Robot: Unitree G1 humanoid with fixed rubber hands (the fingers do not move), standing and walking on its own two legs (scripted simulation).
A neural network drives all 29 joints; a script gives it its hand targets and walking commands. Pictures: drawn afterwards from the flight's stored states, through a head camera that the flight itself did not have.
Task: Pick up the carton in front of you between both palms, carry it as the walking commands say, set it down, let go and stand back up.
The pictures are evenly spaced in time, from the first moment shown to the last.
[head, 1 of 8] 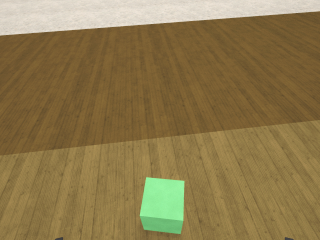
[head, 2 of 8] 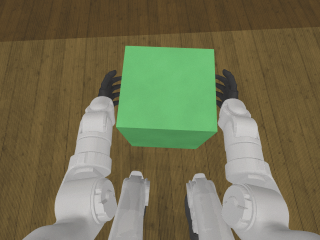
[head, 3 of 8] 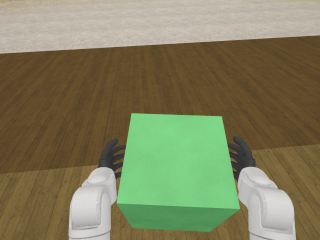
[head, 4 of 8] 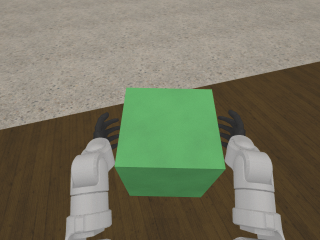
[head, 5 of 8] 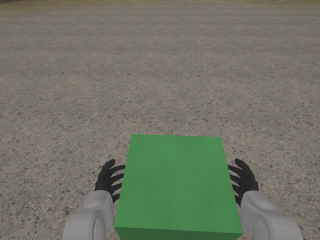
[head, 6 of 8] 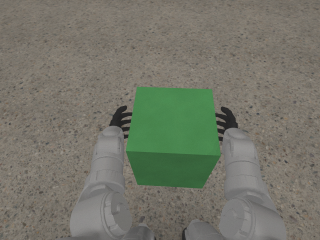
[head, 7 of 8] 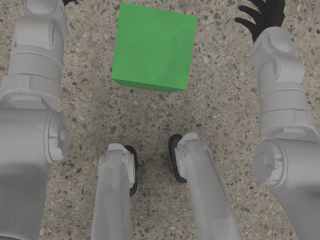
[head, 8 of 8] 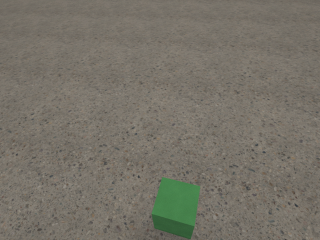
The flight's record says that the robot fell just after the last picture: no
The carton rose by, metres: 0.69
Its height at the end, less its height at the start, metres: -0.25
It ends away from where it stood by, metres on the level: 5.47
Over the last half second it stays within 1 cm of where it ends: yes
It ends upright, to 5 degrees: yes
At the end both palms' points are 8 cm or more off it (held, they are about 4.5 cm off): yes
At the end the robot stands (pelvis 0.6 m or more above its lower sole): yes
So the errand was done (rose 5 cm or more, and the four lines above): yes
